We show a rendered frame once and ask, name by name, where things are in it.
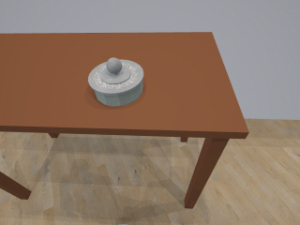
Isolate knob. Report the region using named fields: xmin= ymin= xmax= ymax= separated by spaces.
xmin=106 ymin=57 xmax=122 ymax=74

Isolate table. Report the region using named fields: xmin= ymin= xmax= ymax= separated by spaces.
xmin=0 ymin=32 xmax=249 ymax=209

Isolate pot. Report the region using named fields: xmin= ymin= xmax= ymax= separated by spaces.
xmin=95 ymin=81 xmax=143 ymax=107

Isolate lid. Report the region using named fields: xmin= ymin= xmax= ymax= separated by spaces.
xmin=88 ymin=59 xmax=144 ymax=96

